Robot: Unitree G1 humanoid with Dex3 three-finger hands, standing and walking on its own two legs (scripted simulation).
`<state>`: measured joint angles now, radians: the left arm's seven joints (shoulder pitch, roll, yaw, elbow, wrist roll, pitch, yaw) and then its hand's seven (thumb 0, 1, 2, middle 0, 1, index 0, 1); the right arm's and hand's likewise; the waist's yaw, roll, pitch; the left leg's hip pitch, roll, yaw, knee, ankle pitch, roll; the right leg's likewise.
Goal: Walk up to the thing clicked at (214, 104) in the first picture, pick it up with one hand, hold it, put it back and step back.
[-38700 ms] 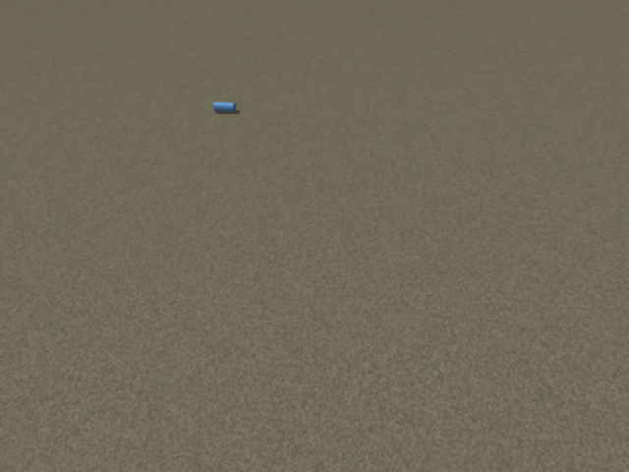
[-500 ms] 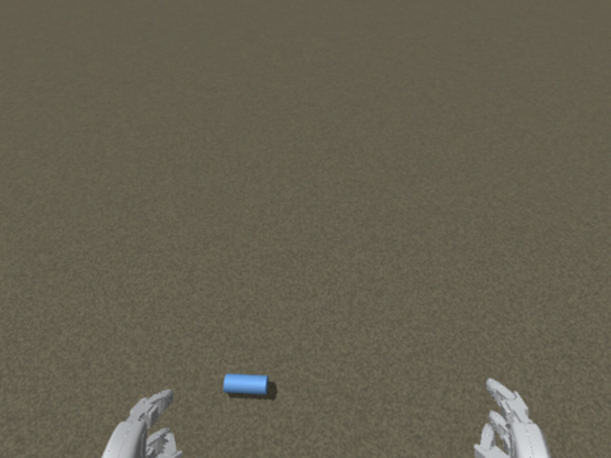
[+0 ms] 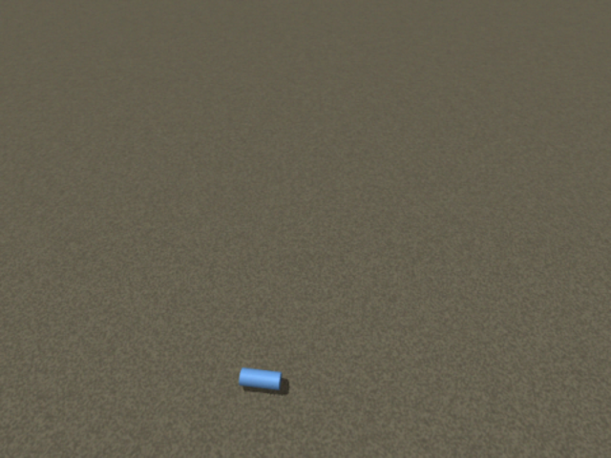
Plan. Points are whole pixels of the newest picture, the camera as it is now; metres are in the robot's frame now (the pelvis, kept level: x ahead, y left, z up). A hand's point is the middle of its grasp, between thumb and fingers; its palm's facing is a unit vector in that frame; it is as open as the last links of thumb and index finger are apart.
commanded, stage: stand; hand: left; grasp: from above
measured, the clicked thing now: (260, 378) +0.49 +0.20 -0.73
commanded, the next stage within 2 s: none
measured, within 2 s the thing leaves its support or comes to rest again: neither
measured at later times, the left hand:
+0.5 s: hand out of the picture +0.02 +0.24 -0.14, palm faces +0.05 -0.94 -0.34, open 7.4 cm
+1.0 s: hand out of the picture +0.05 +0.22 -0.14, palm faces +0.03 -0.94 -0.34, open 7.4 cm
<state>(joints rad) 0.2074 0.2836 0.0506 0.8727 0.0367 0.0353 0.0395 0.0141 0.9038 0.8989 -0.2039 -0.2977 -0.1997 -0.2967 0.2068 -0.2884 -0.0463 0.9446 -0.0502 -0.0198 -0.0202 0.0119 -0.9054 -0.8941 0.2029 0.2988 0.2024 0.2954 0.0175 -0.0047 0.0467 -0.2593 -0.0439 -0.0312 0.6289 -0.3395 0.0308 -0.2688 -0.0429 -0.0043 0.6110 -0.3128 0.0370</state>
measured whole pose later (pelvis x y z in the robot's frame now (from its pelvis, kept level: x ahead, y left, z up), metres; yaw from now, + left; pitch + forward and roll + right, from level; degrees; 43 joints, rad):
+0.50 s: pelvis -0.01 +0.00 +0.02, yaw +0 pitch -5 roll +0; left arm 0.18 0.29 0.04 1.14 0.03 0.01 0.03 0.01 0.90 0.90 -0.20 -0.30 -0.20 -0.30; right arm 0.16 -0.29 -0.04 1.10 -0.03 0.00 -0.02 0.01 -0.91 -0.89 0.20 0.30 0.20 0.30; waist 0.02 0.02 0.07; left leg -0.09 -0.05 -0.04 0.37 -0.19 0.03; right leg -0.11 -0.05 -0.01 0.38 -0.18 0.04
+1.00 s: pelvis +0.00 -0.02 +0.02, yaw +0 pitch -4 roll +0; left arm 0.12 0.29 0.03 1.16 0.02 0.00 0.02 0.01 0.90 0.90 -0.21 -0.30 -0.20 -0.30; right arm 0.15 -0.32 -0.02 1.13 -0.02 0.00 -0.02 0.01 -0.91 -0.89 0.20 0.30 0.20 0.30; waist 0.00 0.02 0.08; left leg -0.08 -0.01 -0.05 0.33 -0.18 -0.01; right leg -0.10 -0.02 -0.02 0.35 -0.17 0.01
